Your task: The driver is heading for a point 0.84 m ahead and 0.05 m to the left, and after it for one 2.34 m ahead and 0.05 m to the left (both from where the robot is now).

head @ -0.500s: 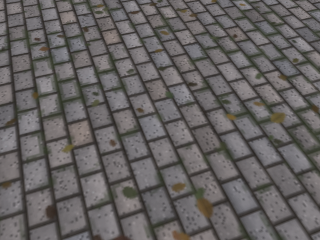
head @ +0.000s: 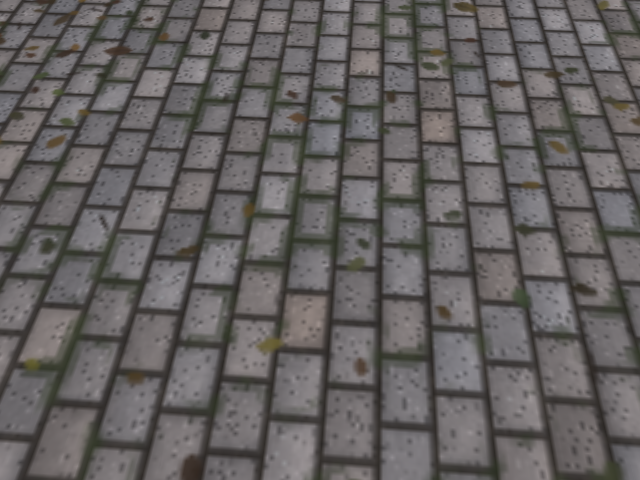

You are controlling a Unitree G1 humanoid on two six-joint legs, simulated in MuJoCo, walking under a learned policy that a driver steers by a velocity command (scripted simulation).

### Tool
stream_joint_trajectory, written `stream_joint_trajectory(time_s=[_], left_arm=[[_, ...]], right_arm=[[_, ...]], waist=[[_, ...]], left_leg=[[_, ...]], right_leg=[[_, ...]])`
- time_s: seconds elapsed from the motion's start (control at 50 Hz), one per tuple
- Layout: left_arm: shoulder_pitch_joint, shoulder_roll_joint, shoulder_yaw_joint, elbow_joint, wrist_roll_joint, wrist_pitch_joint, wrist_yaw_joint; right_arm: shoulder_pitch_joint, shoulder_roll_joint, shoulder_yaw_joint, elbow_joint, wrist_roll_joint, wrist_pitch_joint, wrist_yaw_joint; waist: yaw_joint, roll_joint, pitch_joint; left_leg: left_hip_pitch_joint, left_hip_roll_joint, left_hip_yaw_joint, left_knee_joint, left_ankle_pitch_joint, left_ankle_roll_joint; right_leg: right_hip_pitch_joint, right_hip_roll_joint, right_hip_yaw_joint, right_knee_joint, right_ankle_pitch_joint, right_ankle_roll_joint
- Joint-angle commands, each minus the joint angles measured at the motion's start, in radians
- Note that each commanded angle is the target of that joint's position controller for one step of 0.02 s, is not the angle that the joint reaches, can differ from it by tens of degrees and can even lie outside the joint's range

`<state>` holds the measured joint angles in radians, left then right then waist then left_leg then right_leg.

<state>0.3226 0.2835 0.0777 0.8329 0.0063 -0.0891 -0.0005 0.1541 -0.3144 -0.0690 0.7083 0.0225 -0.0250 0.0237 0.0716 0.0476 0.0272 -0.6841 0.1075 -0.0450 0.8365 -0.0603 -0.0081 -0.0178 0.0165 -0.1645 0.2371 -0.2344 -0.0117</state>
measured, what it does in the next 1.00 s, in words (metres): walks ahead: left foot, then right foot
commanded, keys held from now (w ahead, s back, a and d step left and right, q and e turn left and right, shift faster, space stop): w+q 0.22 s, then q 0.10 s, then e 0.38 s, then w+e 0.30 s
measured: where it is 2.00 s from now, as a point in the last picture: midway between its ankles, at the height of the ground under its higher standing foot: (374, 325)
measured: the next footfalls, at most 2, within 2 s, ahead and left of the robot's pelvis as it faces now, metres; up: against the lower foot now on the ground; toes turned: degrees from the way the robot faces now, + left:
left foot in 0.16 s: +0.26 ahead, +0.15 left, +0.00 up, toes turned +9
right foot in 0.64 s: +0.48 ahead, -0.01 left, +0.00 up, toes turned +10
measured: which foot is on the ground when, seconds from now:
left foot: up 0.00-0.14, down 0.16-0.68, up 0.70-1.00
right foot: down 0.00-0.16, up 0.18-0.62, down 0.64-1.00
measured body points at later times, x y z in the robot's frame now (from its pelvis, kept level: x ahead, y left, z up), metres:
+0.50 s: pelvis +0.25 +0.07 +0.00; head +0.29 +0.10 +0.45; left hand +0.35 +0.37 -0.11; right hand +0.42 -0.17 -0.10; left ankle +0.22 +0.14 -0.74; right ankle +0.44 -0.06 -0.69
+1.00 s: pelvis +0.39 +0.10 -0.01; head +0.41 +0.10 +0.44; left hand +0.51 +0.38 -0.11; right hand +0.54 -0.18 -0.10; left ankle +0.42 +0.23 -0.74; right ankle +0.44 -0.01 -0.74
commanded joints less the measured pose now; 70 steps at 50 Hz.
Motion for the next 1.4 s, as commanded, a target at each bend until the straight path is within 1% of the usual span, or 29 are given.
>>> stream_joint_trajectory(time_s=[0.02,0.08,0.12,0.16,0.18,0.2,0.22,0.24,0.28,0.36,0.44,0.54,0.6,0.64,0.66,0.68,0.7,0.74,0.78,0.82,0.98,1.0,1.02,1.04,1.06,1.1,1.16,1.28,1.4], left_arm=[[-0.071,0.167,0.037,-0.065,-0.011,-0.011,0.008],[-0.040,0.193,0.047,-0.041,-0.028,0.006,0.008],[-0.043,0.225,0.056,-0.038,-0.037,0.020,0.012],[-0.053,0.220,0.051,-0.043,-0.041,0.035,0.018],[-0.022,0.165,0.028,-0.061,-0.008,0.030,0.020],[0.057,0.039,-0.015,-0.119,0.019,0.003,0.007],[-0.062,0.135,0.000,-0.123,-0.020,-0.028,-0.005],[-0.142,0.168,0.009,-0.153,-0.049,-0.043,-0.009],[-0.134,0.161,0.011,-0.132,-0.004,-0.045,0.011],[-0.056,0.120,0.006,-0.102,0.007,0.010,0.015],[-0.123,0.062,-0.021,-0.098,0.001,0.015,0.003],[-0.204,0.094,-0.015,-0.114,-0.013,0.010,-0.023],[-0.215,0.130,0.000,-0.142,-0.006,0.014,-0.036],[-0.132,0.149,0.013,-0.134,0.001,0.015,-0.040],[-0.081,0.217,0.033,-0.135,0.005,0.016,-0.032],[-0.050,0.279,0.048,-0.147,0.010,0.024,-0.022],[0.011,0.197,0.029,-0.139,0.012,0.037,-0.015],[-0.065,0.152,0.018,-0.161,-0.021,0.051,-0.008],[-0.133,0.153,0.016,-0.178,-0.031,0.064,0.003],[-0.150,0.171,0.025,-0.192,-0.010,0.075,0.018],[-0.143,0.176,0.034,-0.222,-0.030,0.096,0.029],[-0.148,0.151,0.026,-0.228,-0.028,0.096,0.027],[-0.169,0.087,0.008,-0.245,-0.025,0.093,0.024],[-0.174,0.026,-0.007,-0.280,-0.031,0.080,0.019],[-0.180,0.088,0.004,-0.303,-0.030,0.063,0.013],[-0.134,0.139,0.024,-0.257,-0.022,0.059,0.002],[-0.168,0.094,0.016,-0.259,-0.022,0.052,-0.011],[-0.288,0.041,-0.005,-0.316,-0.031,0.056,-0.036],[-0.373,0.042,-0.010,-0.357,-0.034,0.051,-0.074]], right_arm=[[-0.075,-0.011,0.009,-0.089,-0.001,-0.010,0.021],[-0.132,-0.031,0.004,-0.128,-0.002,-0.006,0.033],[-0.099,-0.062,-0.012,-0.138,-0.006,0.000,0.036],[0.150,-0.143,-0.062,-0.077,-0.002,0.008,0.023],[0.304,-0.235,-0.096,-0.044,0.005,0.020,0.001],[0.242,-0.323,-0.097,-0.066,0.009,0.007,0.001],[0.261,-0.229,-0.071,-0.091,0.004,-0.009,0.009],[0.216,-0.188,-0.056,-0.087,-0.009,-0.024,0.012],[0.085,-0.140,-0.042,-0.107,-0.014,-0.029,0.007],[0.030,-0.122,-0.033,-0.114,-0.030,-0.029,-0.014],[0.044,-0.087,-0.013,-0.063,-0.027,-0.023,-0.034],[0.063,-0.097,-0.008,0.003,-0.049,-0.020,-0.035],[0.047,-0.121,-0.018,0.025,-0.031,0.000,-0.043],[0.043,-0.119,-0.020,0.026,-0.013,0.019,-0.060],[0.075,-0.111,-0.019,0.010,-0.032,0.015,-0.067],[0.114,-0.077,-0.008,-0.016,-0.048,0.008,-0.065],[0.057,-0.069,0.000,-0.025,-0.053,0.011,-0.055],[0.045,-0.083,-0.008,-0.019,-0.014,0.023,-0.038],[-0.009,-0.094,-0.017,-0.039,-0.023,0.025,-0.036],[-0.012,-0.064,-0.010,-0.036,-0.027,0.011,-0.035],[0.057,-0.056,-0.014,-0.007,-0.006,-0.052,-0.026],[0.110,-0.075,-0.023,0.009,-0.006,-0.056,-0.031],[0.211,-0.132,-0.039,0.027,-0.016,-0.058,-0.042],[0.241,-0.211,-0.054,0.032,-0.043,-0.052,-0.042],[0.186,-0.218,-0.058,0.020,-0.058,-0.060,-0.038],[0.122,-0.112,-0.032,0.003,-0.023,-0.067,-0.046],[0.154,-0.092,-0.021,0.020,-0.035,-0.071,-0.051],[0.202,-0.114,-0.024,0.053,-0.035,-0.062,-0.047],[0.241,-0.169,-0.039,0.095,-0.004,-0.041,-0.041]], waist=[[-0.015,-0.089,0.046],[-0.011,-0.092,0.059],[-0.049,-0.121,0.014],[-0.190,-0.103,-0.127],[-0.238,0.036,-0.221],[-0.106,0.253,-0.321],[-0.192,0.108,-0.370],[-0.187,0.070,-0.220],[-0.096,-0.031,-0.100],[-0.029,-0.016,-0.118],[-0.063,0.025,-0.124],[-0.108,0.024,-0.082],[-0.100,0.031,-0.048],[-0.055,0.001,-0.077],[-0.059,-0.101,-0.150],[-0.079,-0.255,-0.233],[-0.020,-0.298,-0.313],[-0.048,-0.125,-0.232],[-0.075,-0.140,-0.107],[-0.078,-0.207,-0.088],[-0.112,-0.192,-0.109],[-0.137,-0.168,-0.105],[-0.173,-0.057,-0.117],[-0.158,0.164,-0.084],[-0.124,0.188,-0.010],[-0.102,0.100,0.027],[-0.125,0.066,0.028],[-0.166,0.067,0.056],[-0.162,0.064,0.083]], left_leg=[[0.034,0.004,0.027,-0.119,0.082,0.019],[0.034,-0.016,0.061,-0.183,0.003,0.057],[0.134,-0.076,0.118,-0.196,-0.101,0.097],[0.496,-0.169,0.157,-0.262,-0.083,0.160],[0.800,-0.037,-0.073,-0.282,-0.065,0.223],[1.051,0.188,-0.662,-0.429,-0.308,0.407],[1.060,0.218,-0.760,-0.543,-0.400,0.395],[0.949,0.198,-0.619,-0.550,-0.236,0.353],[0.675,0.116,-0.377,-0.516,0.197,0.298],[0.480,0.069,-0.185,-0.532,0.588,0.293],[0.472,0.005,-0.033,-0.545,0.573,0.221],[0.564,0.064,-0.025,-0.540,0.456,0.205],[0.643,0.103,-0.042,-0.435,0.486,0.203],[0.636,0.061,-0.013,-0.277,0.521,0.149],[0.556,-0.027,0.038,-0.102,0.392,0.088],[0.301,-0.184,0.095,0.186,-0.060,0.000],[0.140,-0.248,-0.004,0.355,-0.593,-0.022],[0.065,-0.142,-0.070,0.406,-0.514,-0.008],[0.086,-0.093,-0.036,0.192,-0.412,-0.005],[0.192,-0.125,0.006,0.062,-0.366,-0.026],[0.493,-0.150,0.027,-0.370,-0.171,-0.006],[0.587,-0.110,0.010,-0.418,-0.179,0.012],[0.714,0.060,-0.162,-0.507,-0.325,0.063],[0.762,0.250,-0.499,-0.636,-0.614,0.154],[0.682,0.322,-0.625,-0.670,-0.728,0.223],[0.693,0.227,-0.422,-0.658,-0.575,0.172],[0.674,0.161,-0.188,-0.671,-0.254,0.134],[0.650,0.136,0.049,-0.681,-0.008,0.139],[0.724,0.178,0.164,-0.608,0.280,0.116]], right_leg=[[-0.039,-0.279,0.065,-0.105,0.300,-0.147],[0.056,-0.307,0.027,-0.051,0.379,-0.121],[0.094,-0.306,-0.009,0.077,0.682,-0.099],[-0.001,-0.254,-0.064,0.432,0.838,-0.051],[-0.260,-0.204,-0.071,0.759,0.473,-0.001],[-0.663,0.007,0.074,1.067,-0.367,0.052],[-0.758,-0.017,0.257,1.143,-0.357,0.032],[-0.816,-0.049,0.244,1.117,-0.265,0.014],[-0.694,-0.116,0.239,0.971,-0.152,0.023],[-0.535,-0.111,0.206,0.845,-0.065,0.074],[-0.467,-0.102,0.180,0.562,0.214,0.074],[-0.442,-0.083,0.198,0.393,0.291,0.032],[-0.500,-0.058,0.181,0.361,0.108,-0.005],[-0.384,-0.034,0.171,0.239,0.242,-0.047],[-0.223,-0.109,0.301,0.246,0.627,-0.107],[-0.002,-0.296,0.572,0.229,0.881,-0.285],[0.105,-0.369,0.747,0.154,0.824,-0.374],[-0.012,-0.289,0.657,0.095,0.133,-0.284],[-0.197,-0.226,0.620,-0.010,-0.280,-0.216],[-0.288,-0.167,0.573,-0.042,-0.256,-0.203],[-0.405,-0.107,0.587,0.048,-0.352,-0.164],[-0.476,-0.075,0.567,0.106,-0.377,-0.129],[-0.616,-0.010,0.478,0.321,-0.389,-0.067],[-0.820,0.105,0.306,0.586,-0.328,-0.038],[-0.900,0.007,0.330,0.742,-0.265,-0.035],[-0.920,-0.027,0.325,0.823,-0.125,-0.011],[-0.884,-0.056,0.284,0.871,0.031,0.018],[-0.797,-0.082,0.202,0.651,0.194,0.046],[-0.637,-0.045,0.089,0.422,0.108,-0.035]])
Keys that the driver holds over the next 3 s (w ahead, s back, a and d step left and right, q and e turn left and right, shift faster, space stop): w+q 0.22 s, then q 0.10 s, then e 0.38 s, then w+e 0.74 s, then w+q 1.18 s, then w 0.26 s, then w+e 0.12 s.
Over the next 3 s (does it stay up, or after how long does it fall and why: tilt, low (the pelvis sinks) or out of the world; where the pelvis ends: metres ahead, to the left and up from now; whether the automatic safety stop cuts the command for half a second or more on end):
stays up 1.42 0.00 -0.02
